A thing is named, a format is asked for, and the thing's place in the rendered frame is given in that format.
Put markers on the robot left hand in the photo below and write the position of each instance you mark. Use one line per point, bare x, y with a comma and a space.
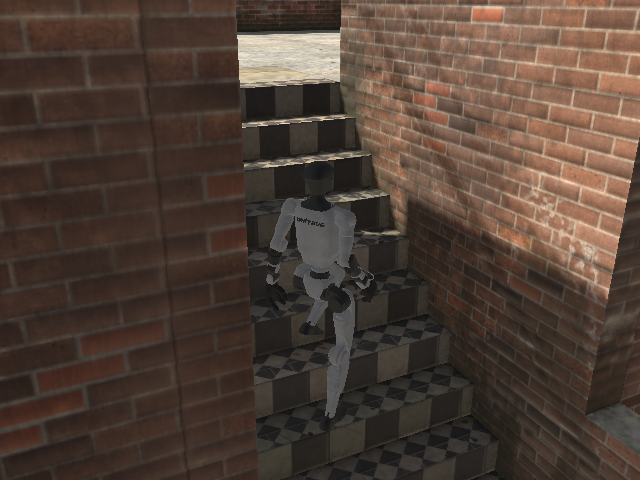
277, 292

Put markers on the left robot shin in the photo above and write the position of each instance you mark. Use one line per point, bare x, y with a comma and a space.
317, 310

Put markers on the robot right upper arm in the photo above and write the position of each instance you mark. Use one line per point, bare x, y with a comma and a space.
346, 221

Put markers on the robot right hand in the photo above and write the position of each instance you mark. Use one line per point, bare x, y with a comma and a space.
368, 292

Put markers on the robot right forearm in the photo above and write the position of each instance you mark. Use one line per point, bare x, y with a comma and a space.
357, 274

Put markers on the robot left forearm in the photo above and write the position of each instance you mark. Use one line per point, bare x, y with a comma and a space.
273, 266

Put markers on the robot left thigh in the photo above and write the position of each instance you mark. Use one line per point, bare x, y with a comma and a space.
304, 268

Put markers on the robot left upper arm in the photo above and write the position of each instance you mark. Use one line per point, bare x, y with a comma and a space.
286, 218

